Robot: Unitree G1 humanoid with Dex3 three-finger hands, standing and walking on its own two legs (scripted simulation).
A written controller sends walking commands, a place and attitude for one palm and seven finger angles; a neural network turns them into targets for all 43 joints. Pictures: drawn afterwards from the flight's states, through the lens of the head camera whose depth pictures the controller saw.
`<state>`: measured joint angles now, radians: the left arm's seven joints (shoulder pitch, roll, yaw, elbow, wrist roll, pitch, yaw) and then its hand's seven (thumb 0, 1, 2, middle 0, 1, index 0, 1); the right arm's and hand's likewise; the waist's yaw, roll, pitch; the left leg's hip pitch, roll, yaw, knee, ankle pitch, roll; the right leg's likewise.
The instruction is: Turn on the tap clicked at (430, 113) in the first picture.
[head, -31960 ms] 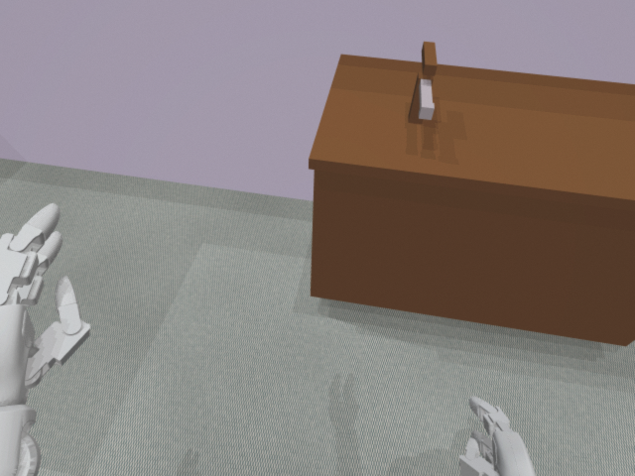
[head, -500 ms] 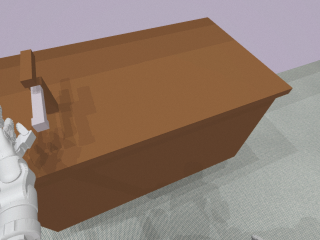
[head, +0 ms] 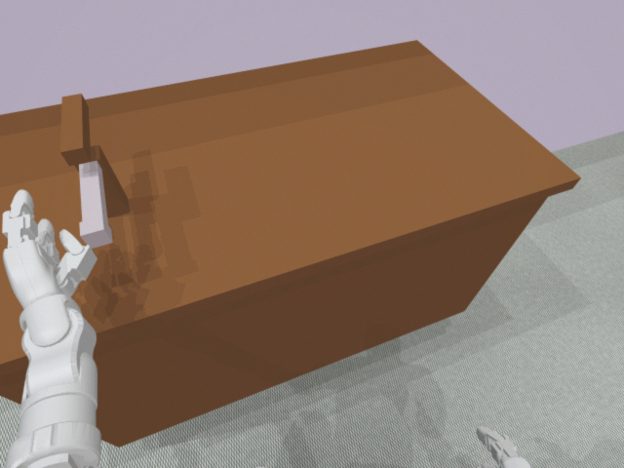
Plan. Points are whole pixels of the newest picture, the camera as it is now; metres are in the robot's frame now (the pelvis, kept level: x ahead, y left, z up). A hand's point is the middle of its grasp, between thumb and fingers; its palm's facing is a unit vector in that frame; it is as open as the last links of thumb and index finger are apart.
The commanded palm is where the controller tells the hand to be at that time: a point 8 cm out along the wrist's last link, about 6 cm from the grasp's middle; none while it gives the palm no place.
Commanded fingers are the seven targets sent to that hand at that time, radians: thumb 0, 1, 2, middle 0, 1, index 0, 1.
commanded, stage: push the lever round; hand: left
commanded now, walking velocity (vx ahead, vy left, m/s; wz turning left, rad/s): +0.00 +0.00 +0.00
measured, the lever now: (96, 232) +0.38 +0.30 +0.08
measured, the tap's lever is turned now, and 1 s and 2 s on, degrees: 2 23 51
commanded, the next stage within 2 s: none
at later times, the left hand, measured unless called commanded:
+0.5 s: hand (98, 250) +0.36 +0.29 +0.08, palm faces +0.61 -0.79 -0.06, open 7.8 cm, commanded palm +0.32 +0.31 +0.08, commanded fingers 0.00 0.90 0.90 -0.15 -0.15 -0.15 -0.15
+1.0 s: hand (140, 232) +0.39 +0.25 +0.08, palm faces +0.68 -0.73 -0.05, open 7.8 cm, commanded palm +0.34 +0.27 +0.08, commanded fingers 0.00 0.90 0.90 -0.15 -0.15 -0.15 -0.15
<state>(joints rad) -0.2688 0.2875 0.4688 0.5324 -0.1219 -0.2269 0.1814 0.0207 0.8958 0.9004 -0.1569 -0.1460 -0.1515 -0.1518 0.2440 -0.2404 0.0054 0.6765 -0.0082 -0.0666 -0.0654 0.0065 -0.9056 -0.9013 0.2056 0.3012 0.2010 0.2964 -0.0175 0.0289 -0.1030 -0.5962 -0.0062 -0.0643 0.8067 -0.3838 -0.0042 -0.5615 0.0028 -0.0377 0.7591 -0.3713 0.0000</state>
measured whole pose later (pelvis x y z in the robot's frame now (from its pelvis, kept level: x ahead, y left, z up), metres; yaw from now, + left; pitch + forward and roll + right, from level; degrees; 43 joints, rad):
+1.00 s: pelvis +0.00 -0.01 +0.00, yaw +0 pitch +11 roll -1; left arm -0.39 0.17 0.37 0.58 -0.02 -0.20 0.48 0.02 0.91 0.90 -0.16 -0.15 -0.15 -0.15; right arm 0.25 -0.23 -0.01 0.70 -0.03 -0.04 -0.04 0.01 -0.91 -0.90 0.21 0.30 0.20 0.30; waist -0.03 0.04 -0.12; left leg -0.61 0.00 -0.07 0.82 -0.39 -0.01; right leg -0.58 0.01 -0.04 0.78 -0.38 -0.01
